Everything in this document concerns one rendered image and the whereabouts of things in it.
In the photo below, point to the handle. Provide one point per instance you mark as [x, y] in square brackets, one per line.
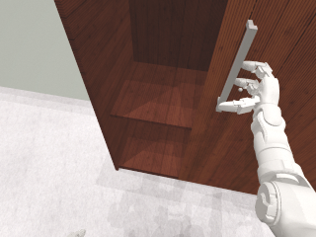
[237, 64]

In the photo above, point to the robot right upper arm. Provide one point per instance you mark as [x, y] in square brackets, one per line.
[289, 210]

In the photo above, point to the wardrobe door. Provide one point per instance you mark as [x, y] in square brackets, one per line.
[220, 151]

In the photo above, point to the right robot hand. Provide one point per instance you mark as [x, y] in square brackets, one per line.
[266, 92]

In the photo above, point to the robot right forearm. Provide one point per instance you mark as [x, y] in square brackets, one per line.
[273, 153]

